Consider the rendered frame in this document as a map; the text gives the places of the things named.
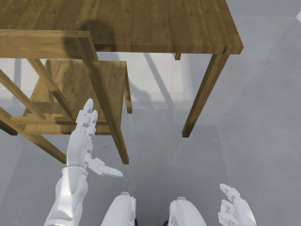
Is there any robot left hand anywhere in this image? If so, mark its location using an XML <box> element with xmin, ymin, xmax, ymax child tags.
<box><xmin>66</xmin><ymin>98</ymin><xmax>123</xmax><ymax>178</ymax></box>

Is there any table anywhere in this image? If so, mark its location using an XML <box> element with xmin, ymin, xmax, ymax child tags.
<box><xmin>0</xmin><ymin>0</ymin><xmax>244</xmax><ymax>137</ymax></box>

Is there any robot left forearm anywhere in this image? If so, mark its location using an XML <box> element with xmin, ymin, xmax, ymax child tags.
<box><xmin>43</xmin><ymin>166</ymin><xmax>88</xmax><ymax>226</ymax></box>

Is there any chair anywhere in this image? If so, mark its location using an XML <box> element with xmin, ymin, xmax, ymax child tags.
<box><xmin>0</xmin><ymin>29</ymin><xmax>133</xmax><ymax>165</ymax></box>

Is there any robot right hand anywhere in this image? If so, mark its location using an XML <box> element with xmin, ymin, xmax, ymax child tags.
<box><xmin>218</xmin><ymin>184</ymin><xmax>257</xmax><ymax>226</ymax></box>

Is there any robot left shin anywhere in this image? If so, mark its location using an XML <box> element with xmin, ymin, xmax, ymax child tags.
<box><xmin>120</xmin><ymin>192</ymin><xmax>135</xmax><ymax>226</ymax></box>

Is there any robot right thigh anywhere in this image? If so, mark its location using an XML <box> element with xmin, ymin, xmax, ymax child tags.
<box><xmin>169</xmin><ymin>200</ymin><xmax>207</xmax><ymax>226</ymax></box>

